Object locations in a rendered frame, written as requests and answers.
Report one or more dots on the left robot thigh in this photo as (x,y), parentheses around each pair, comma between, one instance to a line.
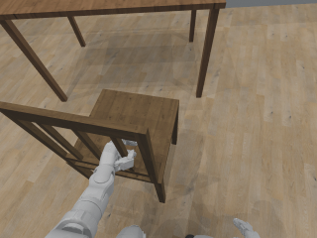
(132,232)

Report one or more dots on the left robot hand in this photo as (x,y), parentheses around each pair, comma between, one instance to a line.
(111,157)

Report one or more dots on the robot left upper arm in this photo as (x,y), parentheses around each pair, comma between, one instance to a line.
(58,233)

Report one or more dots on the robot left forearm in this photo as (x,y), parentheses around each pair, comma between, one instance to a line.
(86,213)

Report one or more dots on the table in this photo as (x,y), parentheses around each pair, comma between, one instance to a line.
(37,9)

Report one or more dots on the right robot hand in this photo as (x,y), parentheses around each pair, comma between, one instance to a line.
(245,228)

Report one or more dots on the chair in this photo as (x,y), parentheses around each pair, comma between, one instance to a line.
(151,121)

